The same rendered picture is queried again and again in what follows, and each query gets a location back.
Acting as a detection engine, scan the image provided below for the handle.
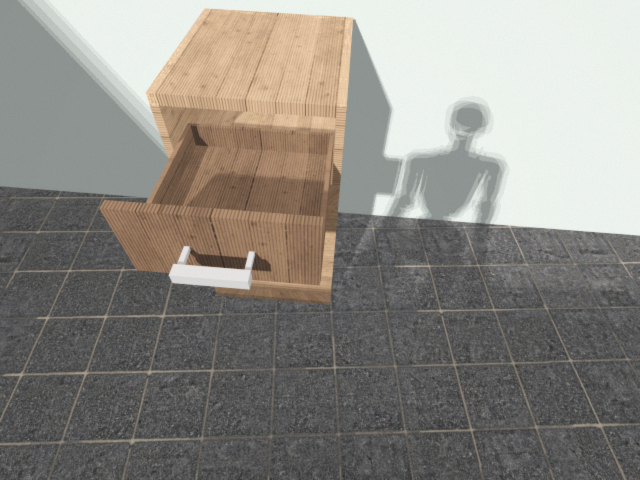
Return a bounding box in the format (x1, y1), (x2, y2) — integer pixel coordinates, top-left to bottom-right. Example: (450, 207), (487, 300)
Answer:
(169, 246), (255, 290)

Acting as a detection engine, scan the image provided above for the drawer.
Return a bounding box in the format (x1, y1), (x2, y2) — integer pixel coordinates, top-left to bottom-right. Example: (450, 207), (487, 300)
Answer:
(99, 123), (334, 286)

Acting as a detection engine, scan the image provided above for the cabinet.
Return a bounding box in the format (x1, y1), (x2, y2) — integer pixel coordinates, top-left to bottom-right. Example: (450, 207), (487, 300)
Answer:
(145, 8), (353, 305)

